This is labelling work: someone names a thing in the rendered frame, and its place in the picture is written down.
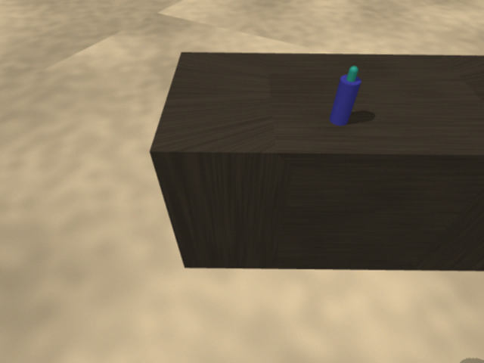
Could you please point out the bottle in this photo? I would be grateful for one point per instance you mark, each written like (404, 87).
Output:
(345, 97)

